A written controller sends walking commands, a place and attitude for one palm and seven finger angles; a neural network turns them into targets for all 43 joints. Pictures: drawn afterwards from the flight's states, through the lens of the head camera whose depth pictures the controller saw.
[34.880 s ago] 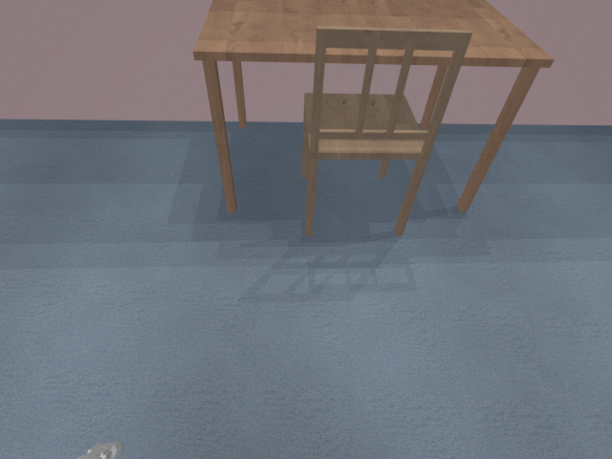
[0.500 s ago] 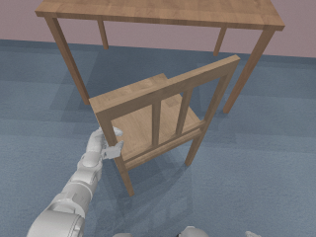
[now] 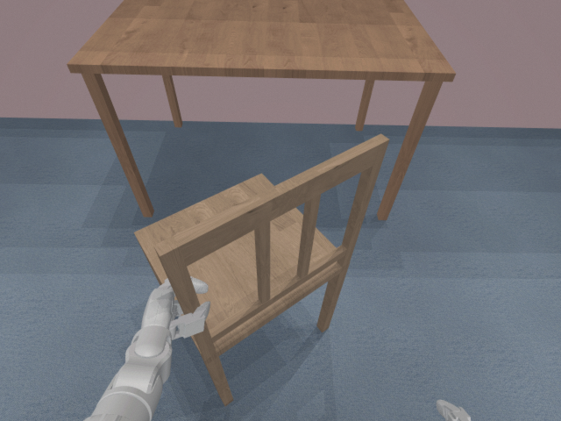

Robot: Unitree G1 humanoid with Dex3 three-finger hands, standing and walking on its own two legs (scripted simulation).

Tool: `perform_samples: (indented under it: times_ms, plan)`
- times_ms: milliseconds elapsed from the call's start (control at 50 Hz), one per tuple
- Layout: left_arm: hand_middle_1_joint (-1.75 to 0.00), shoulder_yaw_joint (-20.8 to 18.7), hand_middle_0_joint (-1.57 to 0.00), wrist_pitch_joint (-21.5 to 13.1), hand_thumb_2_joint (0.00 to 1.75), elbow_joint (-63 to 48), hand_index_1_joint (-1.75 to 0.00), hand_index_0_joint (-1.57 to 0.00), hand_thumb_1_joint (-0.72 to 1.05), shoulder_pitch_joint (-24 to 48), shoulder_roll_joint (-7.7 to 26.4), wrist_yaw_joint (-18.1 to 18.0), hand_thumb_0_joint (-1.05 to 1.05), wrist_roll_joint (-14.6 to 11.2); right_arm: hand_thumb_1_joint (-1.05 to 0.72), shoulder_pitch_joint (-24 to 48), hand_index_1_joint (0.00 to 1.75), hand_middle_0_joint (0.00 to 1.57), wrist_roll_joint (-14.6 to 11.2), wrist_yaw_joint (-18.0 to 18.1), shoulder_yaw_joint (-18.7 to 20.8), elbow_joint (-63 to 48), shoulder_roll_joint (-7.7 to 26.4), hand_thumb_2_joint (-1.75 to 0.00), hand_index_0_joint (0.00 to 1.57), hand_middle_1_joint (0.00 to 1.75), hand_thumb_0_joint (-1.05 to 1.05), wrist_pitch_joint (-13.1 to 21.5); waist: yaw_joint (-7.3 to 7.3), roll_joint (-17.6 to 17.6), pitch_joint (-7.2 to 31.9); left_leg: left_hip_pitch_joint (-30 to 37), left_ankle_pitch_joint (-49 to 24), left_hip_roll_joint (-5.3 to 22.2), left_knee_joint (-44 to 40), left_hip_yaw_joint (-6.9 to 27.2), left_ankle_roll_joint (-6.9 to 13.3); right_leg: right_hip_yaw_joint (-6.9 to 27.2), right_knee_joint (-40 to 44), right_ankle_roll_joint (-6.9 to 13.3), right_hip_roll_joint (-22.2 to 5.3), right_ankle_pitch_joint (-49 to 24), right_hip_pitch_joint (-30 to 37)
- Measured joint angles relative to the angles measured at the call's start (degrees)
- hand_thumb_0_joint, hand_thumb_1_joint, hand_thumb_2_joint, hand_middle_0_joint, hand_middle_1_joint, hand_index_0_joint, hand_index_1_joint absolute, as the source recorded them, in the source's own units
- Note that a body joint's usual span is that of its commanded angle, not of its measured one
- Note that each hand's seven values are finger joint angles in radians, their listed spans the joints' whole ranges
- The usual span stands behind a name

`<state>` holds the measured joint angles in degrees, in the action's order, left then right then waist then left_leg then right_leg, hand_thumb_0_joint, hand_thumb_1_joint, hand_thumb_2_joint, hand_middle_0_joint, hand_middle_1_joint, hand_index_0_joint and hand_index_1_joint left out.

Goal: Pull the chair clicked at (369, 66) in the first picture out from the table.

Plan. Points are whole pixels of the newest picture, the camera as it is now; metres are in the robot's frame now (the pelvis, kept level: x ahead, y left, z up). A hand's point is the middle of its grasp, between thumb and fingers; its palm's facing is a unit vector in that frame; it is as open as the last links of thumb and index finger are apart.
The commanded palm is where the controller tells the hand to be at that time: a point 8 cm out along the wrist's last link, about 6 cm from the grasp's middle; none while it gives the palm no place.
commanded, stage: stop walking, hand still on the chair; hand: left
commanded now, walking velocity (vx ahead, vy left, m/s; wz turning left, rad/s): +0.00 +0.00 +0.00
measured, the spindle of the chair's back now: (263, 265) +0.41 +0.04 -0.09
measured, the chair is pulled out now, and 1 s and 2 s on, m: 0.55 0.57 0.57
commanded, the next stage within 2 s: open the thumb and straighten the fingers in 0.74 s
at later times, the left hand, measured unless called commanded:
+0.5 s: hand (185, 328) +0.27 +0.16 -0.06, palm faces +0.10 -0.98 -0.20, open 6.0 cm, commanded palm +0.25 +0.21 -0.04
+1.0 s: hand (182, 324) +0.27 +0.17 -0.06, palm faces +0.09 -0.98 -0.20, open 6.5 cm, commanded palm +0.25 +0.21 -0.04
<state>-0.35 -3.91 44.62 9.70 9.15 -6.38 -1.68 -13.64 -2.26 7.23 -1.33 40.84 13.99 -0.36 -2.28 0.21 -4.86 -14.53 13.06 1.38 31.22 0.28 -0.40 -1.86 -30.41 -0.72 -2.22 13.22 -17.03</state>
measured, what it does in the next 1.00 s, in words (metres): shifts its weight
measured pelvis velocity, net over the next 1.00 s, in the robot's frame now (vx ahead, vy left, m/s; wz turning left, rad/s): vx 0.06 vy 0.00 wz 0.02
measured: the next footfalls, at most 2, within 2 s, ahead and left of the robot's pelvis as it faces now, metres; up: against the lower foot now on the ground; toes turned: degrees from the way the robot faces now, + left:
none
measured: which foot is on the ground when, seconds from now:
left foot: down 0.00-1.00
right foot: down 0.00-1.00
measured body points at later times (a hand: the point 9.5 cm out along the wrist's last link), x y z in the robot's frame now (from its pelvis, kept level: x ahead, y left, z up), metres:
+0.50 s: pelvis +0.05 +0.00 +0.01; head +0.06 -0.01 +0.46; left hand +0.26 +0.21 -0.05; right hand +0.22 -0.24 -0.09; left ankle +0.05 +0.13 -0.73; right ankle +0.08 -0.13 -0.73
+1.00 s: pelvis +0.06 +0.00 +0.00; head +0.07 +0.00 +0.45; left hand +0.27 +0.22 -0.04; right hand +0.22 -0.24 -0.09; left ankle +0.05 +0.13 -0.73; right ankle +0.08 -0.13 -0.73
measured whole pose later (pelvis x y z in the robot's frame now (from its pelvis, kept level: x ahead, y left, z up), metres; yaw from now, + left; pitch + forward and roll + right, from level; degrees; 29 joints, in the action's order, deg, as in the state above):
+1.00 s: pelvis +0.06 +0.00 +0.00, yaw +1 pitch +2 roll +0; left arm 1.1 1.5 20.4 -11.3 11.3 -4.9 -2.3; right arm -12.2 -3.2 2.9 -2.0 35.7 13.0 2.4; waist -1.3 0.1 1.1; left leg -15.8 16.5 1.2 30.5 1.5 -1.2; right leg -2.8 -29.4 -0.8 -2.3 13.2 -17.9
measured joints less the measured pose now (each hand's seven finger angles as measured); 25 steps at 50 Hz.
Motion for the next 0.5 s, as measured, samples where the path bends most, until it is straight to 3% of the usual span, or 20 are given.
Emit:
perform_samples:
  times_ms: [200, 500]
  plan:
    - [-1.19, 1.5, -0.18, -1.1, 0.71, -4.9, -1.45, -0.5, 0.58, -8.6, -0.2, 0.9, -0.01, 0.5, -0.91, -0.9, 0.3, 0.2, 0.4, -1.0, -2.2, -0.1, -3.9, -0.9, 0.2, 0.3, 0.01, 1.4, 1.76, -0.3, 2.8, 3.1, -0.3, -0.4, -3.6, -0.3, -0.3, 0.7, 4.6, -0.5, -0.1, -4.8, 3.2]
    - [-1.17, 1.8, -0.19, -1.3, 0.75, -14.1, -1.45, -0.5, 0.55, -17.8, -0.2, 0.9, 0.01, 0.3, -0.9, 2.9, 0.3, 0.2, 1.0, -0.8, -0.9, -1.8, -1.4, -0.9, 0.2, 0.3, 0.01, 3.3, 2.89, -0.6, 3.8, 5.2, 0.6, -0.3, -7.1, -0.2, -0.7, 0.4, 6.2, -0.4, 0.0, -2.7, 4.5]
